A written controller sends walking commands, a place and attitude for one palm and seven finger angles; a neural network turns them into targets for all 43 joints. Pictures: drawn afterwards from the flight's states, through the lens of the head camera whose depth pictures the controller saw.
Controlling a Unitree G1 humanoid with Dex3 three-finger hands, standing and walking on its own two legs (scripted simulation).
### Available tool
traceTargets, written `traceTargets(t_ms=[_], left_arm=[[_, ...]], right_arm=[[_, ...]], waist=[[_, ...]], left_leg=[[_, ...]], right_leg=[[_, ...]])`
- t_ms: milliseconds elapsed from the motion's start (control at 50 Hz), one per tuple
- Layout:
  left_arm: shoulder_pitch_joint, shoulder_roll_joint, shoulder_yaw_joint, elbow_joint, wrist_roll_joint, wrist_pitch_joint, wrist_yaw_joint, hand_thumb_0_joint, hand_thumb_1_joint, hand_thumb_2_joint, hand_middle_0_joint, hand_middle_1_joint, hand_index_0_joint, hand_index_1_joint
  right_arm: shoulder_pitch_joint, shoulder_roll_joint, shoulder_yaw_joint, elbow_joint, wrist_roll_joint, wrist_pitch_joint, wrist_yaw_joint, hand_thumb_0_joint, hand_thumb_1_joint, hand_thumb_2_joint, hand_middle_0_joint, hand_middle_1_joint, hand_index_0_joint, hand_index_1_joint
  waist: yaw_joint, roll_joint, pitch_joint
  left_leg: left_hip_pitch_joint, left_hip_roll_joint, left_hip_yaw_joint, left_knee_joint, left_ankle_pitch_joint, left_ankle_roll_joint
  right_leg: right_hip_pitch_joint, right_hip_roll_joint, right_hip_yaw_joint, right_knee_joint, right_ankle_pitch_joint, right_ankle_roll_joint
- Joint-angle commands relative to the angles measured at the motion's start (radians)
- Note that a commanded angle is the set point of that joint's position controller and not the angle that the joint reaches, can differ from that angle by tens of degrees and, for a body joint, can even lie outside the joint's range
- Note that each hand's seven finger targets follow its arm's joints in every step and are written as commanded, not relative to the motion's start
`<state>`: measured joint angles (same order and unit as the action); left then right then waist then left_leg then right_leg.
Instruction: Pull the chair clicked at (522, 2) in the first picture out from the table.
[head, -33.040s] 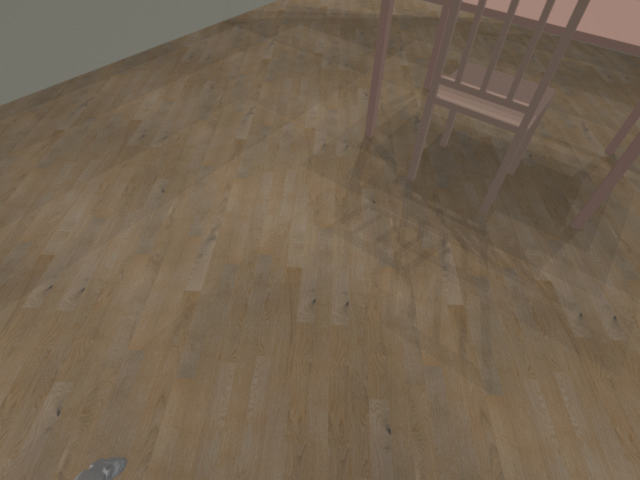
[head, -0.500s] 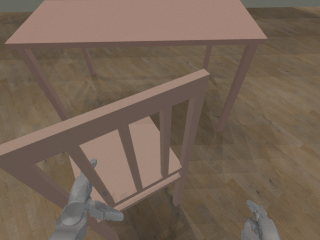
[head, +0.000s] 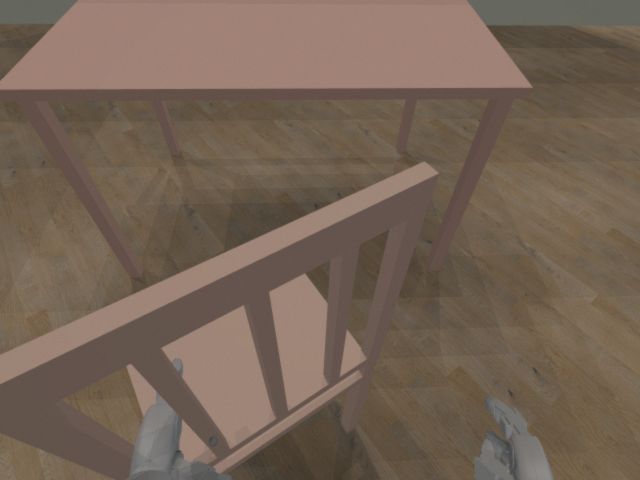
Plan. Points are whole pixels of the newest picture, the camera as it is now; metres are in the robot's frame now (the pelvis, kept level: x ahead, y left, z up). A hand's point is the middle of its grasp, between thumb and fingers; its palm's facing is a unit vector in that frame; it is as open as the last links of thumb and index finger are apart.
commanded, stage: draw the fingers out of the gap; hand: left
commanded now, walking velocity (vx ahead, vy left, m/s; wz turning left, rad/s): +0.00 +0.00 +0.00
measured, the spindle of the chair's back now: (270, 366) +0.27 +0.07 -0.01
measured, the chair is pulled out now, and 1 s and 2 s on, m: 0.49 0.56 0.56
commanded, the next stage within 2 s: draw the hand back to the body in 0.36 s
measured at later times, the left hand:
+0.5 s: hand out of the picture +0.12 +0.13 -0.02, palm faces +0.10 -0.98 -0.16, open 17.5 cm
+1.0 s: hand out of the picture +0.11 +0.15 +0.07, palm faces +0.06 -0.99 -0.10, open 17.3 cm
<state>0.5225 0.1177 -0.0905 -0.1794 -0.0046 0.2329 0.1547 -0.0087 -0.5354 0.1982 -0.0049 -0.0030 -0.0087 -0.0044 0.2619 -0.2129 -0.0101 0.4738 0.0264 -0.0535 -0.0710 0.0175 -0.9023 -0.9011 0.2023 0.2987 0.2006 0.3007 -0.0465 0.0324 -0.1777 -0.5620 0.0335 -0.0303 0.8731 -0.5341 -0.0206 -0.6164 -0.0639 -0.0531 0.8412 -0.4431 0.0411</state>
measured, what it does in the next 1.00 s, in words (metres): shifts its weight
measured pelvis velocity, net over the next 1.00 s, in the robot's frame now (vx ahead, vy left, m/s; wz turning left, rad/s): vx -0.05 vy -0.03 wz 0.03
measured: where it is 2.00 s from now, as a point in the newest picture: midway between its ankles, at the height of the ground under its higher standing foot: outside the picture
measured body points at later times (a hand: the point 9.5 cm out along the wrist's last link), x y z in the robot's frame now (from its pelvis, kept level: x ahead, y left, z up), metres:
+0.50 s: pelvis +0.00 +0.00 -0.02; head +0.03 +0.01 +0.43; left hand +0.12 +0.18 -0.01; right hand +0.20 -0.23 -0.07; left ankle -0.07 +0.13 -0.70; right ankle -0.02 -0.15 -0.70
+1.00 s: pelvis -0.05 -0.03 -0.02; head -0.02 -0.04 +0.43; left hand +0.10 +0.20 +0.07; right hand +0.13 -0.25 -0.10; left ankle -0.07 +0.13 -0.70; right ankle -0.02 -0.15 -0.70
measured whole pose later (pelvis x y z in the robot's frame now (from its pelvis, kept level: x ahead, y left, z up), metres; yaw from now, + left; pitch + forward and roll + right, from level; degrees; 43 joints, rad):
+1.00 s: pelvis -0.05 -0.03 -0.02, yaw +2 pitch +9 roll -1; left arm 0.72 0.26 0.07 -0.36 -0.25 -0.27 -0.11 -0.01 -0.51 0.21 0.00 -0.01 -0.01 -0.01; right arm 0.23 -0.16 -0.02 0.56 0.09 -0.14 -0.10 0.02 -0.90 -0.90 0.20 0.30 0.20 0.30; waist 0.00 0.05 -0.13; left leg -0.64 0.05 -0.08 1.01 -0.53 -0.06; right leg -0.68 -0.05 -0.09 0.98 -0.46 0.00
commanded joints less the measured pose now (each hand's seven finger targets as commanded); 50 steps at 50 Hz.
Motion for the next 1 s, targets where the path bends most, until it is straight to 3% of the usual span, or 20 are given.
traceTargets(t_ms=[0,80,120,220,280,340,380,460,480,520,560,580,600,660,700,740,800,860,960,980], left_arm=[[0.209,0.084,0.006,-0.232,0.073,-0.023,0.021,0.0,-0.55,0.2,0.0,0.0,0.0,0.0],[0.28,0.087,-0.004,-0.267,0.083,-0.027,0.017,0.0,-0.55,0.2,0.0,0.0,0.0,0.0],[0.307,0.085,-0.018,-0.303,0.087,-0.031,0.012,0.0,-0.55,0.2,0.0,0.0,0.0,0.0],[0.419,0.077,-0.034,-0.343,0.097,-0.039,0.003,0.0,-0.55,0.2,0.0,0.0,0.0,0.0],[0.492,0.099,-0.006,-0.349,0.099,-0.046,-0.001,0.0,-0.55,0.2,0.0,0.0,0.0,0.0],[0.508,0.114,-0.009,-0.386,0.111,-0.051,-0.004,0.0,-0.55,0.2,0.0,0.0,0.0,0.0],[0.543,0.086,-0.041,-0.398,0.112,-0.054,-0.007,0.0,-0.55,0.2,0.0,0.0,0.0,0.0],[0.596,0.102,-0.029,-0.415,0.122,-0.062,-0.005,0.0,-0.55,0.2,0.0,0.0,0.0,0.0],[0.519,-0.003,-0.032,-0.508,-0.057,-0.193,-0.047,0.0,-0.55,0.2,0.0,0.0,0.0,0.0],[0.53,0.093,0.058,-0.485,-0.078,-0.311,-0.081,0.0,-0.55,0.2,0.0,0.0,0.0,0.0],[0.493,0.105,0.068,-0.519,-0.096,-0.39,-0.103,0.0,-0.55,0.2,0.0,0.0,0.0,0.0],[0.495,0.127,0.104,-0.497,-0.108,-0.422,-0.112,0.0,-0.55,0.2,0.0,0.0,0.0,0.0],[0.475,0.111,0.088,-0.493,-0.115,-0.453,-0.127,0.0,-0.55,0.2,0.0,0.0,0.0,0.0],[0.418,0.143,0.137,-0.473,-0.132,-0.542,-0.155,0.0,-0.55,0.2,0.0,0.0,0.0,0.0],[0.376,0.163,0.159,-0.494,-0.146,-0.593,-0.172,0.0,-0.55,0.2,0.0,0.0,0.0,0.0],[0.354,0.212,0.218,-0.498,-0.16,-0.631,-0.18,0.0,-0.55,0.2,0.0,0.0,0.0,0.0],[0.288,0.225,0.269,-0.483,-0.206,-0.677,-0.207,0.0,-0.55,0.2,0.0,0.0,0.0,0.0],[0.281,0.241,0.316,-0.468,-0.24,-0.657,-0.222,0.0,-0.55,0.2,0.0,0.0,0.0,0.0],[0.178,0.289,0.379,-0.441,-0.279,-0.575,-0.245,0.0,-0.369,0.287,-0.025,-0.037,-0.025,-0.037],[0.219,0.504,0.481,-0.376,-0.114,-0.436,-0.104,0.0,-0.332,0.305,-0.03,-0.045,-0.03,-0.045]], right_arm=[[-0.079,-0.111,-0.043,-0.179,-0.008,-0.038,-0.006,0.0,-0.9,-0.9,0.2,0.3,0.2,0.3],[-0.081,-0.109,-0.046,-0.193,-0.005,-0.026,-0.011,0.0,-0.9,-0.9,0.2,0.3,0.2,0.3],[-0.082,-0.107,-0.046,-0.204,-0.005,-0.021,-0.012,0.0,-0.9,-0.9,0.2,0.3,0.2,0.3],[-0.09,-0.1,-0.049,-0.228,-0.002,-0.003,-0.018,0.0,-0.9,-0.9,0.2,0.3,0.2,0.3],[-0.103,-0.09,-0.054,-0.231,0.003,0.011,-0.021,0.0,-0.9,-0.9,0.2,0.3,0.2,0.3],[-0.11,-0.091,-0.053,-0.245,0.004,0.018,-0.024,0.0,-0.9,-0.9,0.2,0.3,0.2,0.3],[-0.108,-0.088,-0.051,-0.258,0.006,0.02,-0.023,0.0,-0.9,-0.9,0.2,0.3,0.2,0.3],[-0.11,-0.085,-0.054,-0.267,0.007,0.028,-0.026,0.0,-0.9,-0.9,0.2,0.3,0.2,0.3],[-0.084,-0.079,-0.056,-0.257,0.014,-0.007,-0.027,0.0,-0.9,-0.9,0.2,0.3,0.2,0.3],[-0.075,-0.08,-0.065,-0.218,0.014,-0.044,-0.028,0.0,-0.9,-0.9,0.2,0.3,0.2,0.3],[-0.069,-0.08,-0.067,-0.2,0.017,-0.074,-0.022,0.0,-0.9,-0.9,0.2,0.3,0.2,0.3],[-0.069,-0.077,-0.072,-0.185,0.022,-0.082,-0.02,0.0,-0.9,-0.9,0.2,0.3,0.2,0.3],[-0.071,-0.078,-0.072,-0.178,0.023,-0.092,-0.016,0.0,-0.9,-0.9,0.2,0.3,0.2,0.3],[-0.085,-0.075,-0.08,-0.151,0.027,-0.103,-0.009,0.0,-0.9,-0.9,0.2,0.3,0.2,0.3],[-0.09,-0.073,-0.081,-0.144,0.029,-0.11,-0.006,0.0,-0.9,-0.9,0.2,0.3,0.2,0.3],[-0.104,-0.069,-0.083,-0.131,0.034,-0.114,-0.006,0.0,-0.9,-0.9,0.2,0.3,0.2,0.3],[-0.116,-0.065,-0.077,-0.11,0.041,-0.121,-0.009,0.0,-0.9,-0.9,0.2,0.3,0.2,0.3],[-0.14,-0.066,-0.069,-0.11,0.052,-0.13,-0.018,0.0,-0.9,-0.9,0.2,0.3,0.2,0.3],[-0.162,-0.075,-0.043,-0.094,0.064,-0.166,-0.044,0.0,-0.9,-0.9,0.2,0.3,0.2,0.3],[-0.163,-0.074,-0.043,-0.106,0.046,-0.129,-0.067,0.0,-0.9,-0.9,0.2,0.3,0.2,0.3]], waist=[[0.037,0.023,-0.122],[0.035,0.006,-0.12],[0.036,0.029,-0.134],[0.041,-0.008,-0.141],[0.05,-0.016,-0.128],[0.051,0.027,-0.116],[0.047,0.033,-0.109],[0.053,0.026,-0.111],[0.033,-0.063,-0.097],[0.057,0.003,-0.15],[0.055,0.079,-0.153],[0.058,0.078,-0.142],[0.051,0.059,-0.129],[0.051,0.027,-0.097],[0.053,0.036,-0.112],[0.066,0.05,-0.121],[0.059,0.015,-0.107],[0.062,0.034,-0.111],[0.049,0.02,-0.03],[0.118,0.054,-0.053]], left_leg=[[0.039,0.004,0.005,-0.066,0.625,0.013],[0.033,0.005,-0.003,-0.043,0.638,0.015],[0.032,0.002,-0.002,-0.03,0.646,0.017],[0.01,0.0,-0.006,-0.011,0.644,0.021],[-0.014,-0.002,-0.002,-0.004,0.616,0.022],[-0.029,-0.004,-0.005,-0.001,0.598,0.022],[-0.023,-0.003,-0.006,0.0,0.592,0.022],[-0.043,-0.007,-0.007,0.005,0.579,0.023],[-0.056,-0.021,-0.007,0.037,0.557,0.019],[-0.055,-0.026,-0.006,0.043,0.565,0.018],[-0.022,-0.023,-0.011,0.048,0.599,0.012],[-0.021,-0.018,-0.016,0.049,0.606,0.008],[-0.026,-0.019,-0.017,0.049,0.587,0.008],[-0.072,-0.023,-0.019,0.046,0.494,0.008],[-0.084,-0.028,-0.013,0.042,0.434,0.01],[-0.097,-0.029,-0.009,0.039,0.397,0.012],[-0.12,-0.034,-0.008,0.027,0.318,0.012],[-0.093,-0.036,-0.007,-0.007,0.254,0.016],[-0.067,-0.035,-0.014,-0.062,0.146,0.02],[-0.019,0.0,-0.007,-0.112,0.137,0.007]], right_leg=[[0.152,0.009,-0.055,-0.016,0.484,-0.062],[0.129,0.011,-0.055,0.001,0.481,-0.062],[0.123,0.01,-0.054,0.011,0.488,-0.061],[0.12,0.011,-0.057,0.029,0.498,-0.062],[0.121,0.013,-0.053,0.033,0.499,-0.064],[0.098,0.014,-0.052,0.039,0.459,-0.067],[0.08,0.016,-0.055,0.044,0.438,-0.065],[0.078,0.019,-0.053,0.05,0.434,-0.069],[0.06,0.027,-0.081,0.062,0.48,-0.06],[0.066,0.02,-0.067,0.08,0.468,-0.06],[0.047,0.018,-0.063,0.087,0.439,-0.065],[0.027,0.023,-0.066,0.091,0.412,-0.066],[0.017,0.025,-0.067,0.091,0.401,-0.065],[-0.001,0.035,-0.066,0.097,0.341,-0.069],[0.005,0.037,-0.057,0.095,0.308,-0.07],[0.025,0.037,-0.046,0.085,0.287,-0.074],[0.047,0.037,-0.035,0.056,0.233,-0.069],[0.099,0.031,-0.017,0.0,0.167,-0.064],[0.137,0.019,0.025,-0.118,-0.002,-0.054],[0.207,-0.013,0.08,-0.18,-0.026,-0.073]])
